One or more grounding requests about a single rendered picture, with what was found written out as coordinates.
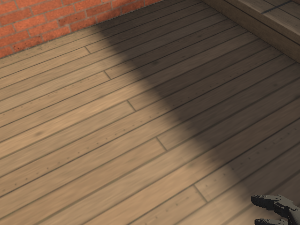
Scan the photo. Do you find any robot right hand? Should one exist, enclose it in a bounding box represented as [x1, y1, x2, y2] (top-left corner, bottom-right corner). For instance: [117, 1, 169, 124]
[251, 194, 300, 225]

